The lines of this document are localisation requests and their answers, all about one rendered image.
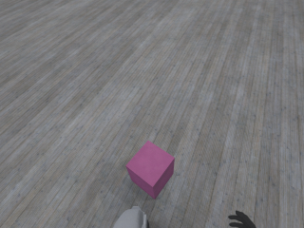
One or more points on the right robot hand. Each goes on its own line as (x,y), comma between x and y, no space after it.
(240,216)

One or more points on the robot left thigh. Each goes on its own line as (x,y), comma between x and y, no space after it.
(132,218)

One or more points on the left robot shin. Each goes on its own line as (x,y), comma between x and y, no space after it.
(136,207)

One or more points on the carton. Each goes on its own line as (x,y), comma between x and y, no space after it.
(151,168)

